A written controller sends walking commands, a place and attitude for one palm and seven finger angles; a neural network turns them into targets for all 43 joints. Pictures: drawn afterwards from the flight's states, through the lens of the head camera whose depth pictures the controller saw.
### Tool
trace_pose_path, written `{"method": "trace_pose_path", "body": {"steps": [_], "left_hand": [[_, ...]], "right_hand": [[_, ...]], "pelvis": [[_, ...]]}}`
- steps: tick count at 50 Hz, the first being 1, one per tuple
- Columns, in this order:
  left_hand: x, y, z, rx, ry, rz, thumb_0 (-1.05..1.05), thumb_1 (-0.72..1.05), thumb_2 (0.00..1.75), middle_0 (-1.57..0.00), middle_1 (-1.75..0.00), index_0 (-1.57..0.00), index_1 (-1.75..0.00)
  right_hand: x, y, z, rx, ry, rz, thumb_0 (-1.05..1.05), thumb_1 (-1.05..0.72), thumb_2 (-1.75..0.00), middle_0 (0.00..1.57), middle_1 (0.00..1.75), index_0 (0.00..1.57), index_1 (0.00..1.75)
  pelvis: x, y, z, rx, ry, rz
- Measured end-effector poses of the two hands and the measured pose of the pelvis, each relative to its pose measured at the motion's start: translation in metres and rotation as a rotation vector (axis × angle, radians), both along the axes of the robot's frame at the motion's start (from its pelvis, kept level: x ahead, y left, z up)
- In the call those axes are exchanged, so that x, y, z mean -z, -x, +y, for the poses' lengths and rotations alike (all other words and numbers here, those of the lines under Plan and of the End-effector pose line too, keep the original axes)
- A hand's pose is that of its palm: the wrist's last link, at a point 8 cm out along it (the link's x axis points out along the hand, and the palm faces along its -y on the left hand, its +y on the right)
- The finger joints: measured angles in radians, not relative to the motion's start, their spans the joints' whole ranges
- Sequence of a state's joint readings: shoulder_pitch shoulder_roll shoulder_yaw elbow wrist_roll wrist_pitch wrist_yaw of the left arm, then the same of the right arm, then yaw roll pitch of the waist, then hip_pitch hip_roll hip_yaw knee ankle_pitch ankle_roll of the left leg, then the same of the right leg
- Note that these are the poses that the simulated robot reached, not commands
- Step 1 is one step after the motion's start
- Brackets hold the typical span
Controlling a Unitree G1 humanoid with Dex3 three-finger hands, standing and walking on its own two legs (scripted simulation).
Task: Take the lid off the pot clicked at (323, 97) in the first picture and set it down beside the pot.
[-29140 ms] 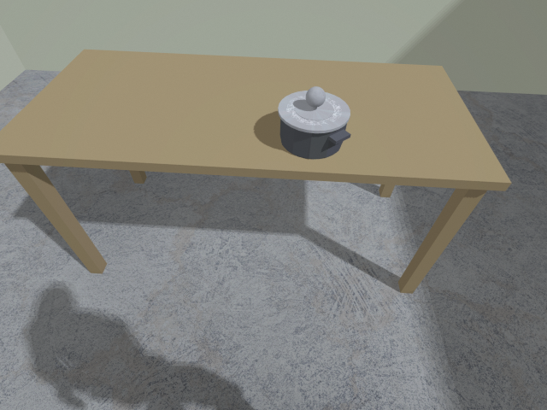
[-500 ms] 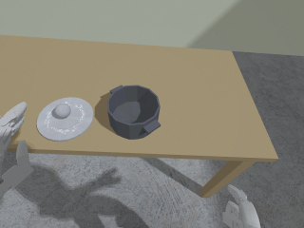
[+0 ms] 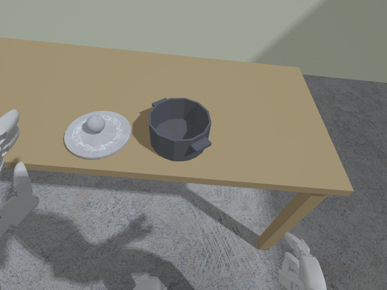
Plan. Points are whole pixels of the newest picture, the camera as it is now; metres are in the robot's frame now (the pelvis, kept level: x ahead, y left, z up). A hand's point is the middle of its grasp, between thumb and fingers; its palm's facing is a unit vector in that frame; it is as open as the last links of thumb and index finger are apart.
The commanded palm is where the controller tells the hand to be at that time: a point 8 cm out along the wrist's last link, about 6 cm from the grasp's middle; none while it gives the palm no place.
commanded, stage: step back with the hand held close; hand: left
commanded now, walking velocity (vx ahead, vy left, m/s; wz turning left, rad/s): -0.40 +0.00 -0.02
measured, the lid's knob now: (95, 123) +0.53 +0.32 -0.03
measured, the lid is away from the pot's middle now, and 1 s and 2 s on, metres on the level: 0.24 0.24 0.24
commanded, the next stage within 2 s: stop stepping back and stand still in 1.24 s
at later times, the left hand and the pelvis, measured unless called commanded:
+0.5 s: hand (39, 213) +0.18 +0.22 +0.19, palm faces +0.36 -0.83 -0.42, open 7.4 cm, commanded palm +0.11 +0.27 +0.20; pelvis -0.02 -0.01 +0.00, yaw +1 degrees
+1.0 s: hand (28, 251) +0.13 +0.21 +0.19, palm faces +0.36 -0.82 -0.44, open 7.4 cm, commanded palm +0.06 +0.26 +0.20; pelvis -0.06 -0.02 -0.01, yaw +2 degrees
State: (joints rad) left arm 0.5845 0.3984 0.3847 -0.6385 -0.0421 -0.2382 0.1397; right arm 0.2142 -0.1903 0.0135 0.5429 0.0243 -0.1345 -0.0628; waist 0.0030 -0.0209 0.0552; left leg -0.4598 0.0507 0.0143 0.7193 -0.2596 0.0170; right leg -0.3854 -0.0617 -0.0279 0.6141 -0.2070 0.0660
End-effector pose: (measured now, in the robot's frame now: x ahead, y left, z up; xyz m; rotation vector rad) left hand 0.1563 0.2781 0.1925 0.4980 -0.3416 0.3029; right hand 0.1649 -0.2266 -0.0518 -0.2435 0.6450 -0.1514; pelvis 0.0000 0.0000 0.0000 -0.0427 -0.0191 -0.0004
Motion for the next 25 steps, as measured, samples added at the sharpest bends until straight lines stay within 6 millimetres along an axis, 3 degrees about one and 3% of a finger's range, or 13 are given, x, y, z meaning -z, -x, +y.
{"method": "trace_pose_path", "body": {"steps": [25], "left_hand": [[-0.008, 0.019, -0.019, 0.039, -0.042, -0.085, 0.01, 0.89, 0.90, -0.21, -0.30, -0.21, -0.30]], "right_hand": [[0.006, 0.030, -0.021, 0.021, 0.024, 0.024, 0.02, -0.90, -0.90, 0.20, 0.30, 0.20, 0.30]], "pelvis": [[0.004, 0.020, -0.014, -0.012, -0.003, 0.007]]}}
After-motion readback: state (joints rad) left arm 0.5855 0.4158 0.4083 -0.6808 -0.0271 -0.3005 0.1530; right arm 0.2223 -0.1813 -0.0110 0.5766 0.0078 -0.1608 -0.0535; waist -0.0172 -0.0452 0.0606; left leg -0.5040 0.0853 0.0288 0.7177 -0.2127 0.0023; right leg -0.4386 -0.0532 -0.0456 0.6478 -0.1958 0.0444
